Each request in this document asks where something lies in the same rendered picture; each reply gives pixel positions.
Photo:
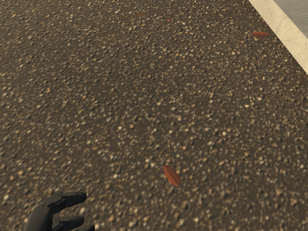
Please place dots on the robot left hand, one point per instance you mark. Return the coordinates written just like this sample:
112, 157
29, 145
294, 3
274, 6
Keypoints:
41, 218

